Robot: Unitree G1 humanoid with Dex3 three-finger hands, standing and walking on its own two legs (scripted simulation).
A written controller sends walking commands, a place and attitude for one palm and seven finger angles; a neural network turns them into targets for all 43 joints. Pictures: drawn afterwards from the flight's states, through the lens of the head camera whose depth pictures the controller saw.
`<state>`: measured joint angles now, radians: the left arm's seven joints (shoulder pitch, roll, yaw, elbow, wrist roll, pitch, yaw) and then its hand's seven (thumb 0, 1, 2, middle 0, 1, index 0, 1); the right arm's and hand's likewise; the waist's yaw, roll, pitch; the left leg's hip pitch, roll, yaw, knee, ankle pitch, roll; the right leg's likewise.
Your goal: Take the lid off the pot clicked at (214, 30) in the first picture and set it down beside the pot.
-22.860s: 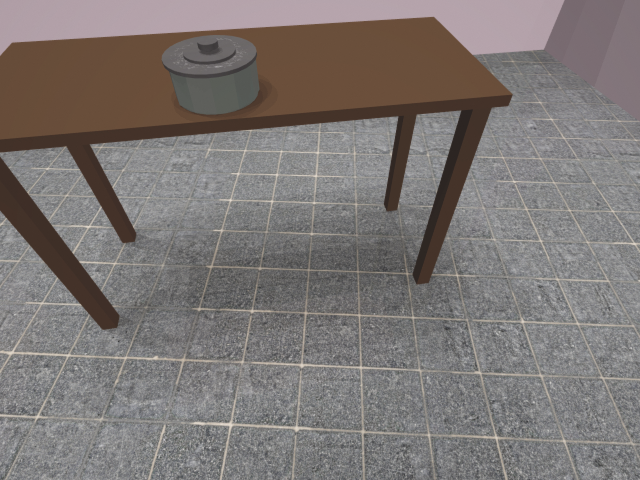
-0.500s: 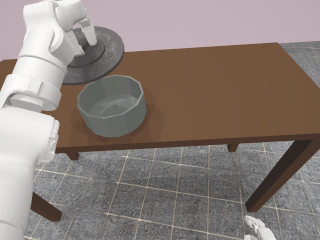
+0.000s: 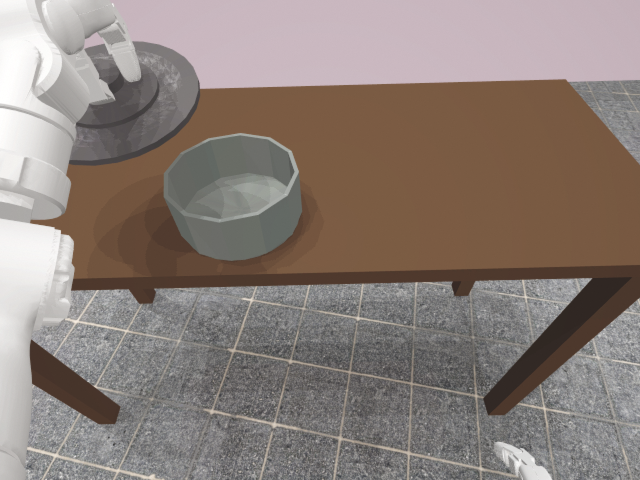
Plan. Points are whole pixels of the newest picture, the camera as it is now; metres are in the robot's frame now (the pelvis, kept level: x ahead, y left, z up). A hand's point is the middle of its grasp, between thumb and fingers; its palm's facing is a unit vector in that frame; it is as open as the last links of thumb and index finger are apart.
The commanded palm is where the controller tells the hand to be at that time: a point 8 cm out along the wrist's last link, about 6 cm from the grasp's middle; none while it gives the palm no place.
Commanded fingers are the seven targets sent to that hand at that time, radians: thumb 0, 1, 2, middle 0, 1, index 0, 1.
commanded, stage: move the lid sideways beside the pot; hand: left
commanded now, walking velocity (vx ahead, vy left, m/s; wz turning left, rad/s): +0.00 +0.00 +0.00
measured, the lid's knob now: (102, 79) +0.49 +0.25 +0.26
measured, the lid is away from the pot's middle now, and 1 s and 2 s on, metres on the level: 0.12 0.23 0.23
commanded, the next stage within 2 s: lower the lid onto the table in 1.26 s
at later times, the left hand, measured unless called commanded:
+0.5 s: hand (37, 80) +0.45 +0.29 +0.29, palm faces -0.18 -0.12 -0.98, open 6.9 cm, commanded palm +0.44 +0.29 +0.36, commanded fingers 0.00 0.67 1.02 -0.77 -1.14 -0.86 -1.09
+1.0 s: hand out of the picture +0.44 +0.35 +0.28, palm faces -0.20 -0.15 -0.97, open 6.9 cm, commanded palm +0.44 +0.35 +0.36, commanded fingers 0.00 0.67 1.02 -0.77 -1.14 -0.86 -1.09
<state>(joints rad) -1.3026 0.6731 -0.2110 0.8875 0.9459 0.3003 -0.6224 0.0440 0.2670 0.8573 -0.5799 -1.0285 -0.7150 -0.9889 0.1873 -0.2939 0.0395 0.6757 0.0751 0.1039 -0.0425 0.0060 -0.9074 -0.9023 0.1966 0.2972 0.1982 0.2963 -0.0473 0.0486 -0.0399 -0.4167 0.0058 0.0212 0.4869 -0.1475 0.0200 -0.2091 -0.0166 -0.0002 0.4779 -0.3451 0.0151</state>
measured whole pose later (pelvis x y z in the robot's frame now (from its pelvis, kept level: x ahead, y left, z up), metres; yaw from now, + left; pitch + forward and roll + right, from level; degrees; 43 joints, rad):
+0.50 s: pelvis -0.01 +0.00 +0.00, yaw +0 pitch +5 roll -1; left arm -1.32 0.77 -0.17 0.96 0.99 0.24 -0.61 0.04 0.27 0.86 -0.58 -1.03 -0.71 -0.99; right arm 0.23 -0.30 0.03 0.68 0.08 0.12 -0.05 0.01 -0.91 -0.90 0.20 0.30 0.20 0.30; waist -0.07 0.05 -0.04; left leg -0.44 0.01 0.02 0.49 -0.14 0.02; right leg -0.23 -0.01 0.00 0.47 -0.33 0.02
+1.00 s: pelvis +0.00 +0.00 +0.00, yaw +0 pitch +6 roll -1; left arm -1.30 0.91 -0.09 1.02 1.02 0.17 -0.62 0.04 0.27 0.85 -0.58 -1.03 -0.72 -0.99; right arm 0.24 -0.31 0.03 0.68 0.09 0.14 -0.06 0.00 -0.91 -0.90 0.20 0.30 0.20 0.30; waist -0.07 0.04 -0.02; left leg -0.44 0.02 0.02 0.49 -0.15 0.02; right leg -0.21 0.00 0.00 0.42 -0.32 0.02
